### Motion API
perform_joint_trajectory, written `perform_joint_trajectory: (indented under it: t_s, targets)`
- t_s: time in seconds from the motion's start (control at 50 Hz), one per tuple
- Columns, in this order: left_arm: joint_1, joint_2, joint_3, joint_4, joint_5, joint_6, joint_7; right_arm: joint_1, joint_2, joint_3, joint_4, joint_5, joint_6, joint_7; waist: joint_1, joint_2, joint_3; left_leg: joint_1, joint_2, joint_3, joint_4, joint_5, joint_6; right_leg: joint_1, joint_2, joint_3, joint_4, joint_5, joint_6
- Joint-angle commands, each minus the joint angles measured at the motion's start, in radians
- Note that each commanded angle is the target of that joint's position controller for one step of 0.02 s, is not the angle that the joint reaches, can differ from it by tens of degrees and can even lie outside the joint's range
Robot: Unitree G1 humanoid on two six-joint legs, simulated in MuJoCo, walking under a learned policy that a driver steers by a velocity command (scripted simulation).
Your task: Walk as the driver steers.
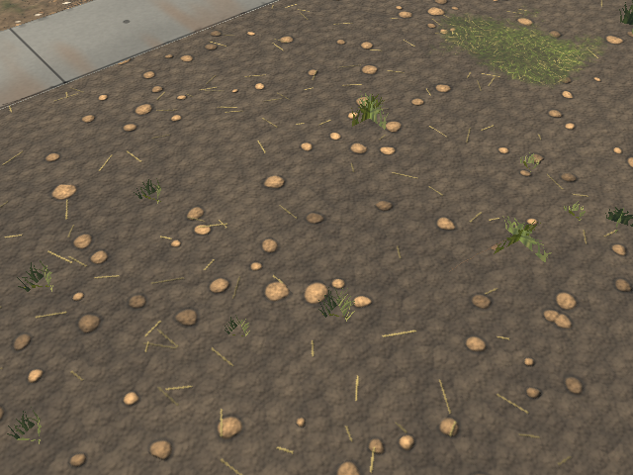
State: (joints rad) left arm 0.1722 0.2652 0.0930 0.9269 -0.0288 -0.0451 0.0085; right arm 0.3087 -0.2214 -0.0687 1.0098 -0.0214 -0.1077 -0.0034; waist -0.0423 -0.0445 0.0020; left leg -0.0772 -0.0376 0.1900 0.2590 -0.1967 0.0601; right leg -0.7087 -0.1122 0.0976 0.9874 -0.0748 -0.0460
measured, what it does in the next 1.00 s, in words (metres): walks ahead: right foot, then left foot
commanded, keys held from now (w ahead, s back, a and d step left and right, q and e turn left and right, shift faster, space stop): w+e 0.04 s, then e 0.26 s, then q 0.70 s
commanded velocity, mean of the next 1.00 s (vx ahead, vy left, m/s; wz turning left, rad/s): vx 0.14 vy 0.00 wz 0.01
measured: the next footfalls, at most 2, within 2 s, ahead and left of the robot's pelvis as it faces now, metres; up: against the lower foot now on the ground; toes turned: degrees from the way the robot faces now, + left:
right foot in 0.24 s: +0.29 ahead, -0.14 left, +0.00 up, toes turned -11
left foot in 0.78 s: +0.26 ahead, +0.09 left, +0.00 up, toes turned -1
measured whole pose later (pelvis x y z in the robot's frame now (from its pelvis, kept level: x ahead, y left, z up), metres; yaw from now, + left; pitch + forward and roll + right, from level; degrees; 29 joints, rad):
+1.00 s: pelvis +0.23 +0.00 +0.00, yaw +4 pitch +3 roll -3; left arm 0.05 0.31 0.10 0.80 0.00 0.01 0.05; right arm 0.21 -0.28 -0.08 0.82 0.01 0.00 -0.03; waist -0.02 -0.02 0.04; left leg -0.26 -0.02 -0.09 0.44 -0.23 0.05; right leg -0.55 0.03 0.04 1.02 -0.39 0.06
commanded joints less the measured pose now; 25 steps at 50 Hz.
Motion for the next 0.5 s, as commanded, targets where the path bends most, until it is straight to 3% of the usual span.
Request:
perform_joint_trajectory:
  t_s: [0.02,0.08,0.14,0.18,0.2,0.22,0.24,0.26,0.28,0.3,0.32,0.34,0.36,0.38,0.4,0.46,0.5]
  targets:
    - [-0.023,0.024,0.003,-0.055,0.006,-0.006,-0.015,-0.060,-0.141,-0.023,-0.067,0.002,-0.012,-0.018,0.029,0.092,0.052,-0.031,0.277,-0.086,-0.151,0.253,0.088,-0.016,-0.013,-0.010,-0.126,0.144,0.007]
    - [-0.138,-0.001,-0.012,-0.108,0.019,-0.008,-0.034,-0.031,-0.157,-0.025,-0.063,0.008,0.005,-0.031,-0.002,0.076,0.099,0.006,0.279,-0.008,-0.113,0.425,0.071,-0.001,0.005,-0.093,-0.264,0.174,0.004]
    - [-0.180,-0.002,-0.016,-0.157,0.023,-0.004,-0.056,-0.005,-0.187,-0.032,-0.063,0.022,0.037,-0.043,-0.009,0.099,0.078,0.088,0.300,0.036,0.007,0.656,0.063,0.044,0.047,-0.171,-0.332,0.097,-0.005]
    - [-0.121,0.038,-0.001,-0.170,0.021,0.000,-0.067,-0.030,-0.216,-0.042,-0.080,0.038,0.055,-0.051,0.034,0.141,0.022,0.131,0.309,0.041,0.131,0.878,0.047,0.140,0.102,-0.209,-0.347,-0.009,-0.033]
    - [-0.047,0.069,0.013,-0.161,0.018,-0.001,-0.071,-0.054,-0.228,-0.047,-0.092,0.045,0.062,-0.055,0.076,0.156,-0.017,0.136,0.307,0.039,0.236,0.954,0.034,0.220,0.134,-0.221,-0.367,-0.050,-0.053]
    - [0.068,0.119,0.036,-0.138,0.014,-0.005,-0.068,-0.083,-0.232,-0.048,-0.105,0.050,0.067,-0.055,0.139,0.143,-0.077,0.114,0.282,0.041,0.398,0.908,0.006,0.364,0.163,-0.216,-0.457,0.009,-0.082]
    - [0.159,0.186,0.063,-0.123,0.021,-0.007,-0.047,-0.075,-0.224,-0.045,-0.115,0.045,0.061,-0.049,0.186,0.067,-0.137,-0.017,0.224,0.049,0.650,0.663,-0.056,0.572,0.133,-0.127,-0.553,0.255,-0.124]
    - [0.143,0.280,0.070,-0.124,0.031,-0.001,-0.023,-0.016,-0.077,-0.005,-0.150,-0.025,0.047,-0.035,0.073,-0.196,-0.217,-0.344,0.090,0.016,0.973,-0.373,-0.108,0.853,-0.098,0.168,-0.411,0.836,-0.212]
    - [0.139,0.291,0.064,-0.174,0.053,-0.007,-0.033,0.068,-0.096,0.004,-0.172,0.004,0.024,-0.018,0.059,-0.186,-0.451,-0.544,-0.037,-0.206,1.232,-0.572,-0.136,1.054,-0.293,0.595,-0.493,0.777,-0.451]
    - [0.125,0.231,0.050,-0.199,0.047,-0.003,-0.036,-0.037,-0.161,-0.013,-0.181,0.040,0.013,-0.010,0.116,-0.032,-0.428,-0.586,0.018,-0.299,1.245,-0.475,-0.114,0.992,-0.238,0.494,-0.550,0.666,-0.402]
    - [0.043,0.164,0.031,-0.208,0.028,-0.003,-0.031,-0.087,-0.162,-0.012,-0.193,0.055,0.016,-0.012,0.092,0.017,-0.301,-0.627,0.065,-0.278,1.174,-0.368,-0.099,0.868,-0.200,0.347,-0.569,0.554,-0.338]
    - [-0.017,0.112,0.014,-0.217,0.018,-0.003,-0.025,-0.085,-0.158,-0.014,-0.164,0.041,0.030,-0.024,0.059,0.092,-0.215,-0.591,0.117,-0.265,1.094,-0.305,-0.103,0.718,-0.161,0.257,-0.595,0.486,-0.286]
    - [-0.046,0.076,0.001,-0.217,0.022,-0.003,-0.021,-0.080,-0.172,-0.021,-0.159,0.031,0.049,-0.033,0.035,0.079,-0.178,-0.521,0.143,-0.267,1.026,-0.274,-0.104,0.594,-0.140,0.209,-0.620,0.449,-0.268]
    - [-0.054,0.064,-0.008,-0.210,0.040,-0.004,-0.022,-0.062,-0.171,-0.026,-0.150,0.029,0.070,-0.035,0.014,0.051,-0.165,-0.432,0.154,-0.265,0.983,-0.256,-0.102,0.496,-0.124,0.168,-0.645,0.433,-0.257]
    - [-0.057,0.061,-0.012,-0.198,0.054,-0.010,-0.024,-0.042,-0.147,-0.023,-0.143,0.029,0.084,-0.038,0.001,0.026,-0.158,-0.373,0.153,-0.256,0.931,-0.238,-0.104,0.434,-0.107,0.127,-0.661,0.447,-0.255]
    - [-0.064,0.064,-0.018,-0.163,0.071,-0.018,-0.011,-0.040,-0.102,-0.007,-0.126,0.028,0.094,-0.042,-0.008,-0.024,-0.157,-0.291,0.155,-0.247,0.695,-0.169,-0.114,0.393,-0.072,0.013,-0.683,0.447,-0.227]
    - [-0.072,0.092,-0.013,-0.154,0.072,-0.011,0.001,-0.077,-0.117,-0.005,-0.128,0.032,0.102,-0.040,0.010,-0.043,-0.159,-0.265,0.149,-0.235,0.611,-0.105,-0.116,0.402,-0.078,-0.003,-0.709,0.308,-0.210]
